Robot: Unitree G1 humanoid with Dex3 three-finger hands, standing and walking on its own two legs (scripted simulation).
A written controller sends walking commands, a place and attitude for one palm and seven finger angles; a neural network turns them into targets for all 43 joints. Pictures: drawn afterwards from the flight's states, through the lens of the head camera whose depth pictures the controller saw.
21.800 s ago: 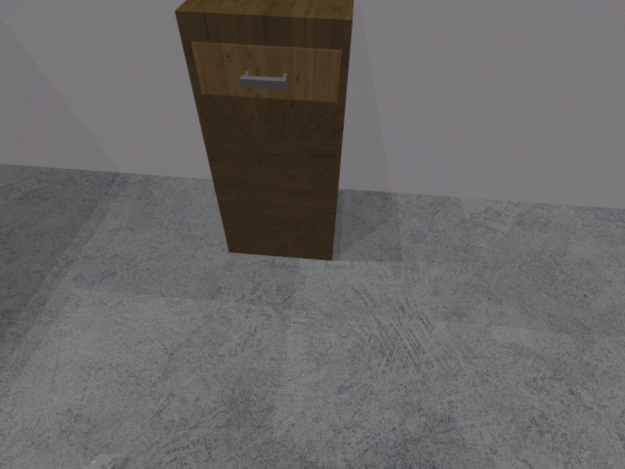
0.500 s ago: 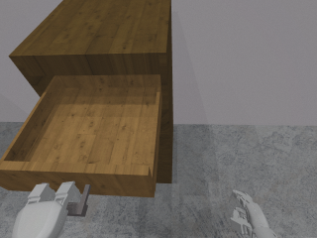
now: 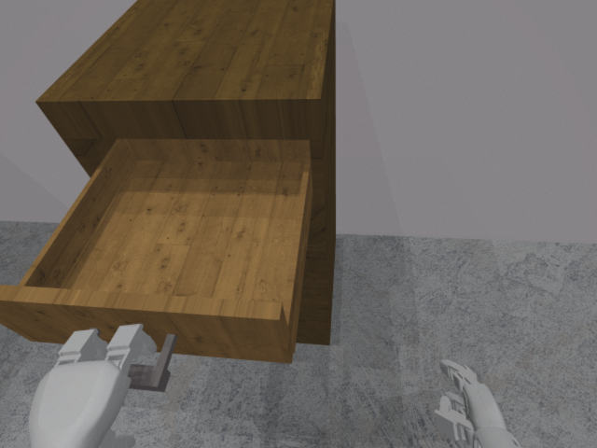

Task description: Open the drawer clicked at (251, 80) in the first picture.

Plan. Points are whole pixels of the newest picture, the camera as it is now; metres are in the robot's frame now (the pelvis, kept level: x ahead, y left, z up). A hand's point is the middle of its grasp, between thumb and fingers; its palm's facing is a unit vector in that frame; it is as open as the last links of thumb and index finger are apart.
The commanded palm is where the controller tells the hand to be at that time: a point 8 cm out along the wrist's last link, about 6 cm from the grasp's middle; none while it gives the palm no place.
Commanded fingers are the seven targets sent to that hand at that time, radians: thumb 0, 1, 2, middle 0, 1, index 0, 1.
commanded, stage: open the thumb to release the handle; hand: left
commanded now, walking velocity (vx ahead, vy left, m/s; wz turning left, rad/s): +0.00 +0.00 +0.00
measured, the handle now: (123, 357) +0.20 +0.25 +0.05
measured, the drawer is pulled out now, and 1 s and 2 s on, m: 0.30 0.29 0.29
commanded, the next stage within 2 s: lift the hand off the handle in 0.04 s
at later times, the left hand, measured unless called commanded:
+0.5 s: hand (115, 403) +0.15 +0.24 +0.03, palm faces +0.02 -0.06 -1.00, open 13.8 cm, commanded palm +0.13 +0.25 +0.09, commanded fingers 0.00 -0.50 0.30 -0.30 -1.20 -0.30 -1.20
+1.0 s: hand (77, 373) +0.17 +0.26 +0.09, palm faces +0.04 -0.09 -1.00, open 13.2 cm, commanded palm +0.14 +0.25 +0.16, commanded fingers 0.00 -0.50 0.30 -0.30 -1.20 -0.30 -1.20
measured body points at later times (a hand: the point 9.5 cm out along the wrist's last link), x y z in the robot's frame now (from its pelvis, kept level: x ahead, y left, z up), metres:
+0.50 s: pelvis -0.01 +0.00 +0.00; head +0.03 -0.03 +0.45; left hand +0.15 +0.24 +0.08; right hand +0.21 -0.21 -0.11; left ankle -0.02 +0.13 -0.71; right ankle +0.00 -0.08 -0.71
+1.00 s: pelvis +0.00 +0.01 +0.02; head +0.01 -0.03 +0.47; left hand +0.16 +0.26 +0.15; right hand +0.23 -0.19 -0.08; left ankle -0.02 +0.13 -0.71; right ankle +0.00 -0.08 -0.71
